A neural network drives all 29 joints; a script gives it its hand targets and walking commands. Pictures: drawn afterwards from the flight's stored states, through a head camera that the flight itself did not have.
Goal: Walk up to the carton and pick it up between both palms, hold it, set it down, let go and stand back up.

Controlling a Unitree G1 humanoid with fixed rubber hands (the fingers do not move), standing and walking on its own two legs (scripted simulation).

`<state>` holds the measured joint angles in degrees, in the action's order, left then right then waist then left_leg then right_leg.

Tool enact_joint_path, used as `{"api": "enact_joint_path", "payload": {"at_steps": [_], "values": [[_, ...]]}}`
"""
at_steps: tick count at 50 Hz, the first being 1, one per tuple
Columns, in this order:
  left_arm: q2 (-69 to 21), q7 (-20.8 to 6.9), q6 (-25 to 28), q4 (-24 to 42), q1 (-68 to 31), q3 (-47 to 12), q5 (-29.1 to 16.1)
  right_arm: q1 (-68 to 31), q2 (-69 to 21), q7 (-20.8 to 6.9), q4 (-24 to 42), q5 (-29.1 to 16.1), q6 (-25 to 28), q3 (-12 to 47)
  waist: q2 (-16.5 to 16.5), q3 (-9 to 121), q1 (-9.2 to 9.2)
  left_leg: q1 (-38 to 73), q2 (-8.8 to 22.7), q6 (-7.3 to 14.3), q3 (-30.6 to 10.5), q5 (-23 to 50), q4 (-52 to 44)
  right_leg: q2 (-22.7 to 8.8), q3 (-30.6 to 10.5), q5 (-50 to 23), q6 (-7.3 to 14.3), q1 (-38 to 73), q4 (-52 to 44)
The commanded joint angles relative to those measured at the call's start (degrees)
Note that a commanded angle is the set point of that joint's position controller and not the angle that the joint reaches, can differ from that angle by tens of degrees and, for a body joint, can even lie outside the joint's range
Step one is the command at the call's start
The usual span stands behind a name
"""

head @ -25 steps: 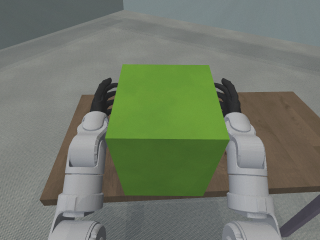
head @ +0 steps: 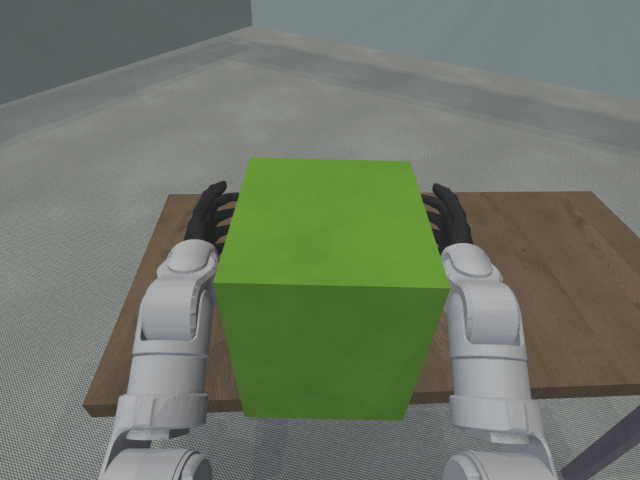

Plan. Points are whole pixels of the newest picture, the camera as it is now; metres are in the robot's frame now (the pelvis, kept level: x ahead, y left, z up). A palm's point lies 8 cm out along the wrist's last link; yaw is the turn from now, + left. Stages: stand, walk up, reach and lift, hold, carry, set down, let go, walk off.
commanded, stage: hold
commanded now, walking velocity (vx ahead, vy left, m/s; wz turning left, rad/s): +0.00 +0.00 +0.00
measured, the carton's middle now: (326, 289) +0.34 +0.00 +0.11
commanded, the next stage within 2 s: none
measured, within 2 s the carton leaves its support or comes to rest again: neither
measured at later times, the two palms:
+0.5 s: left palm (203, 220) +0.35 +0.15 +0.20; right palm (463, 224) +0.36 -0.14 +0.21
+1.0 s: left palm (208, 244) +0.34 +0.15 +0.17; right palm (458, 250) +0.35 -0.15 +0.17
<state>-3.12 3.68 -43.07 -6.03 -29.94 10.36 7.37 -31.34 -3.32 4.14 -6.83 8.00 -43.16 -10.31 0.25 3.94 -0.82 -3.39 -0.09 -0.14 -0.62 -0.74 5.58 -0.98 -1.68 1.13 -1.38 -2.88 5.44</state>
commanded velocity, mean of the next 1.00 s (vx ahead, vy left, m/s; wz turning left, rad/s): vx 0.00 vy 0.00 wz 0.00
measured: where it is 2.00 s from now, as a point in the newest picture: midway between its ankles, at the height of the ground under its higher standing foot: outside the picture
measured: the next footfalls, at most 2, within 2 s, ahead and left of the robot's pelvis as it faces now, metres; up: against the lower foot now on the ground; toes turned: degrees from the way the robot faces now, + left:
none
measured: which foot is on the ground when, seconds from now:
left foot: down 0.00-1.00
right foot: down 0.00-1.00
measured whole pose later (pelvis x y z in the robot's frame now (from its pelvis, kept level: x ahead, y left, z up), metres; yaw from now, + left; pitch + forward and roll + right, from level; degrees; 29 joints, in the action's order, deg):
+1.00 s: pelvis +0.00 +0.00 +0.00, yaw +0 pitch +0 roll +0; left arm -3.1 4.1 -42.4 -4.2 -29.8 9.8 7.1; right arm -31.0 -3.3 4.5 -5.3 7.0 -42.2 -10.3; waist 0.3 4.8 -0.6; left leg -6.1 0.2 -0.4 -0.6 -0.4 6.1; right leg -0.6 -1.7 1.2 -1.1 -6.1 6.9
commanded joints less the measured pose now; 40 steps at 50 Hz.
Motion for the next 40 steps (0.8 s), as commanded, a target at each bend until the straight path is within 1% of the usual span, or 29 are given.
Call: {"api": "enact_joint_path", "payload": {"at_steps": [1,2,3,5,6,8,10,11,13,14,16,17,18,19,20,21,22,23,24,26,29,30,32,33,34,36,37,38,40], "values": [[-24.71,-6.7,4.79,17.66,-38.25,-27.69,-11.18,-34.23,-28.1,-6.93,13.53,-11.83,4.23,26.88,-0.16,24.18,0.26,6.83,-2.61,-2.54,1.09,11.83,2.21,3.85,1.61,-10.48,-1.33,4.66,2.58],[-25.76,-6.27,4.78,19.38,-37.75,-29.57,-12.26,-34.85,-28.46,-6.52,16.69,-12.3,4.59,28.34,-0.14,27.49,0.39,7.84,-2.41,-2.54,0.81,13.66,2.73,3.82,1.52,-11.46,-1.48,5.6,2.96],[-25.89,-5.88,4.65,19.33,-36.84,-30.05,-12.79,-34.62,-27.79,-6.0,17.43,-12.65,4.3,28.93,-0.53,28.29,0.32,8.33,-2.44,-2.54,0.78,14.09,3.04,4.06,1.75,-11.69,-1.68,5.5,3.18],[-24.38,-5.46,3.12,17.7,-33.92,-28.92,-11.65,-32.07,-25.31,-5.4,16.55,-12.13,2.82,28.01,0.93,25.36,-0.47,7.83,-2.59,-2.61,1.59,11.54,2.74,3.94,1.67,-9.35,-1.73,4.8,2.65],[-23.4,-5.51,2.06,15.23,-31.95,-27.62,-10.76,-29.48,-24.31,-5.45,13.09,-10.91,1.62,26.27,1.67,21.29,-0.16,6.91,-2.31,-3.02,1.21,7.68,2.38,4.07,1.98,-5.21,-1.36,3.3,1.48],[-19.65,-6.2,0.41,7.59,-28.22,-22.41,-7.13,-25.98,-22.15,-6.5,5.83,-7.44,-0.17,22.37,-1.17,12.79,0.16,4.5,-3.14,-2.29,2.43,-0.07,0.73,4.21,2.63,2.19,-1.65,0.86,0.28],[-19.15,-7.38,0.14,2.03,-28.22,-17.41,-4.49,-25.82,-21.03,-7.94,0.31,-4.83,-0.45,17.95,-1.0,7.18,-0.44,2.75,-3.27,-2.2,3.05,-5.03,-0.05,4.39,3.18,8.79,-1.37,-1.54,-1.23],[-19.54,-8.06,0.72,0.34,-29.57,-16.4,-4.09,-27.21,-20.9,-8.5,-0.02,-4.4,0.27,17.08,-0.27,5.98,0.13,2.23,-3.21,-2.0,2.74,-5.0,0.24,4.11,2.91,8.71,-1.12,-2.01,-0.89],[-19.72,-8.86,2.72,2.6,-33.38,-15.8,-3.91,-30.95,-22.91,-9.13,2.34,-4.78,2.07,17.57,-2.08,10.66,-0.26,2.79,-3.23,-1.35,2.68,-3.74,0.96,3.95,2.18,7.18,-1.18,-1.32,-0.38],[-20.76,-8.98,3.82,3.94,-35.94,-16.54,-4.52,-33.66,-24.34,-9.03,3.77,-5.59,3.24,18.4,-1.89,13.56,-0.4,2.86,-3.21,-1.0,2.25,-1.89,1.63,3.67,1.94,5.16,-1.21,-0.76,0.25],[-22.69,-8.33,5.56,9.21,-40.91,-21.02,-6.94,-36.89,-27.61,-8.43,6.58,-8.78,5.0,21.46,0.33,20.47,-0.36,2.58,-2.95,-1.12,1.94,1.58,1.55,3.85,2.13,-1.15,-1.29,1.36,1.88],[-23.16,-7.76,6.11,11.68,-42.81,-23.14,-8.37,-38.49,-27.97,-7.96,8.42,-9.97,5.54,23.62,-0.74,24.28,-0.1,4.0,-2.85,-1.19,1.82,4.46,1.85,3.77,1.7,-4.69,-1.64,1.75,2.47],[-23.87,-7.41,6.2,12.31,-41.76,-24.91,-9.67,-38.68,-28.19,-7.17,10.31,-10.85,5.83,24.99,0.31,26.84,0.05,4.34,-2.87,-1.34,1.66,6.77,2.21,3.47,1.42,-7.62,-2.02,3.34,3.21],[-24.11,-6.95,6.09,12.9,-41.48,-26.11,-10.2,-39.27,-27.62,-6.43,11.86,-11.45,5.77,25.81,-0.63,28.34,-0.14,5.14,-2.74,-1.41,1.41,8.05,2.39,3.45,1.1,-8.97,-1.96,4.17,3.73],[-23.46,-6.4,5.59,13.18,-39.59,-26.48,-10.36,-37.67,-26.74,-5.81,11.3,-11.75,5.19,25.8,-0.08,27.96,-0.29,5.53,-2.67,-1.38,1.36,9.12,2.72,3.75,1.16,-9.73,-2.1,3.55,4.07],[-22.87,-6.1,4.52,10.51,-36.75,-25.16,-9.95,-33.98,-25.31,-5.29,8.14,-10.5,4.06,24.29,0.33,25.4,0.14,5.93,-2.71,-1.96,1.7,7.52,2.67,3.54,1.25,-7.27,-1.71,3.47,2.9],[-22.12,-6.08,3.21,7.27,-33.53,-23.31,-8.76,-30.91,-24.37,-5.13,6.12,-9.42,2.78,23.05,0.34,19.2,-0.38,4.81,-2.83,-2.1,1.95,6.26,2.27,3.8,1.57,-5.59,-1.84,2.54,2.01],[-21.22,-6.28,1.98,3.84,-29.53,-20.91,-7.08,-27.18,-22.71,-5.45,2.32,-7.47,1.56,20.25,0.63,14.36,-0.26,4.67,-2.88,-2.48,2.33,4.79,1.8,4.15,1.87,-3.24,-1.62,0.78,0.83],[-19.73,-6.72,1.11,0.78,-26.91,-18.11,-5.37,-25.43,-21.5,-6.01,0.24,-5.64,0.9,18.21,-0.76,10.98,-0.32,4.5,-3.05,-2.21,2.26,2.09,1.09,4.38,2.4,0.34,-1.55,0.19,-0.08],[-18.54,-7.83,1.33,-0.74,-27.21,-15.31,-2.94,-24.67,-20.74,-7.54,-3.64,-3.9,0.97,15.35,0.81,7.18,-0.29,3.77,-2.94,-2.06,2.29,-1.38,-0.18,4.41,2.46,3.75,-0.96,-0.72,-1.15],[-21.81,-8.17,3.9,4.57,-33.03,-17.8,-5.27,-30.95,-24.38,-8.34,2.8,-6.11,3.85,18.47,0.8,13.9,0.04,5.31,-2.8,-1.8,1.85,4.1,0.42,4.06,1.86,-3.15,-1.19,1.59,0.0],[-22.67,-8.08,4.89,8.65,-36.96,-20.51,-7.08,-33.85,-25.87,-8.12,6.7,-8.18,4.91,21.06,-0.4,16.49,-0.49,4.53,-2.57,-1.5,1.33,6.62,0.98,3.92,1.74,-6.04,-1.09,2.63,1.04],[-25.15,-7.14,6.46,16.1,-40.35,-26.21,-10.55,-38.3,-28.57,-7.16,14.42,-11.78,6.24,26.08,-0.66,26.58,0.33,7.7,-2.55,-1.56,0.83,12.77,2.31,3.64,1.06,-12.73,-1.74,4.56,3.09],[-25.25,-6.46,6.77,19.32,-41.16,-28.68,-12.34,-38.42,-29.1,-6.58,16.29,-13.14,6.41,28.44,-0.98,30.58,0.11,9.16,-2.45,-1.71,0.86,16.26,3.29,3.47,1.05,-16.2,-2.01,5.58,3.75],[-25.38,-5.82,6.39,19.1,-39.72,-30.29,-12.99,-38.82,-28.68,-5.81,18.92,-14.17,6.26,30.26,-0.96,33.26,-0.21,9.96,-2.66,-2.15,0.83,17.46,3.49,3.77,1.09,-17.36,-2.43,6.62,4.11],[-23.65,-5.11,4.47,17.84,-34.86,-30.14,-12.32,-32.31,-25.83,-4.66,15.55,-13.12,3.89,28.61,0.88,29.13,0.5,9.01,-2.57,-2.49,0.92,14.86,3.32,3.83,1.01,-14.23,-1.99,5.89,3.55],[-22.3,-5.06,2.72,14.04,-31.09,-27.97,-10.89,-28.25,-24.61,-4.57,11.81,-11.38,2.3,26.84,0.21,23.4,0.26,7.41,-2.59,-2.75,1.06,10.91,2.4,3.96,1.52,-10.6,-1.66,5.38,2.3],[-20.83,-5.31,1.22,10.71,-27.93,-25.59,-8.8,-24.58,-22.55,-4.94,8.12,-9.73,0.72,24.66,1.05,16.46,-0.4,6.46,-2.7,-2.34,1.68,6.51,1.25,3.89,1.68,-5.58,-1.65,3.77,1.38],[-19.75,-6.35,-0.49,3.66,-23.29,-20.41,-6.35,-20.82,-20.89,-6.29,1.59,-6.29,-0.84,19.76,0.45,6.56,-0.28,3.09,-2.87,-2.26,1.71,-0.22,-0.18,4.25,2.34,2.41,-1.06,0.9,-0.54]]}}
